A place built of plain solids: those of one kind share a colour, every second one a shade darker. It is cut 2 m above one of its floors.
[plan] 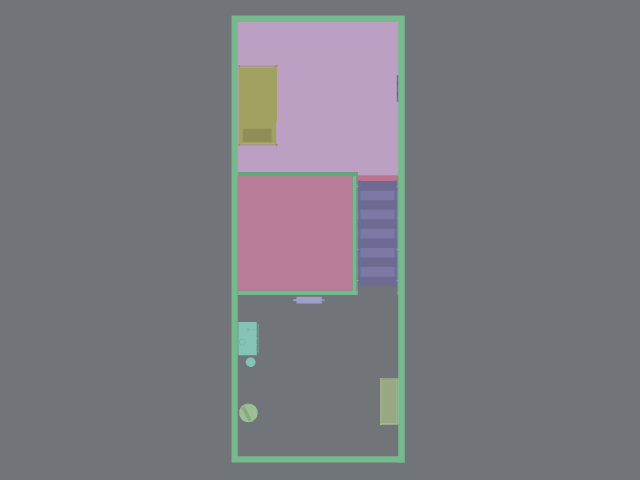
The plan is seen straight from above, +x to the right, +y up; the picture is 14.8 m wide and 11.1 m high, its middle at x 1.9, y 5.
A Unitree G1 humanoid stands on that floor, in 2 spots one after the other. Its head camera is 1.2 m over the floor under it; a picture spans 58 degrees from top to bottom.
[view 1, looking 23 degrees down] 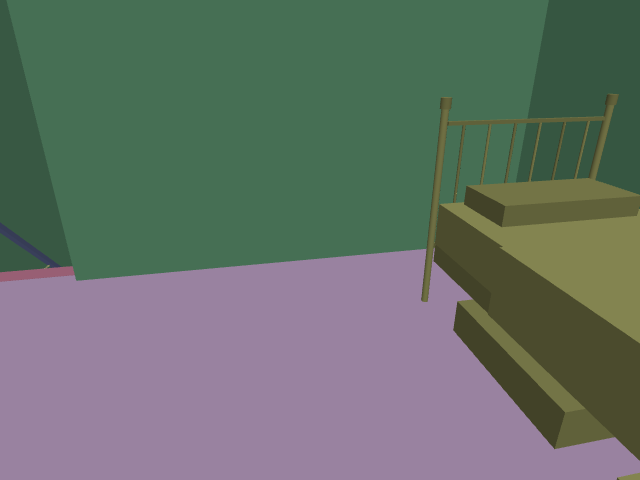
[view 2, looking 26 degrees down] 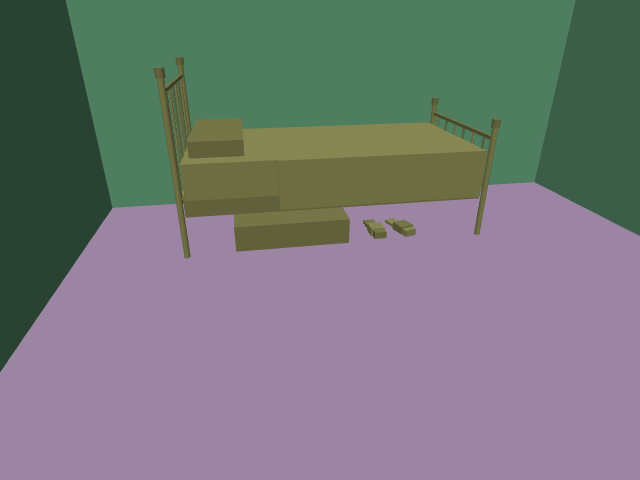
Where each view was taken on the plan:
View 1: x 1.85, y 9.04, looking -102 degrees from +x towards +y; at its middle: wall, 2.74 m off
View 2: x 3.23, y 7.58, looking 170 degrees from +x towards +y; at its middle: single_bed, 2.66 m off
